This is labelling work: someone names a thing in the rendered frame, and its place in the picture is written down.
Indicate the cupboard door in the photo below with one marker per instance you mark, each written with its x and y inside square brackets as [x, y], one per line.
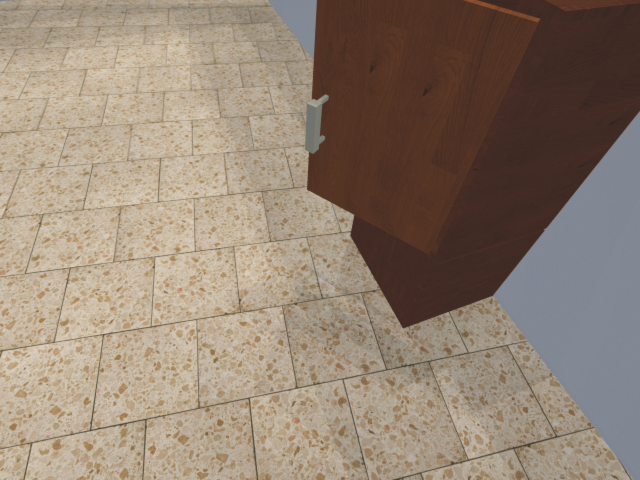
[413, 87]

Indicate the handle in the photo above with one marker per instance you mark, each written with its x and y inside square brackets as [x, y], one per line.
[313, 124]

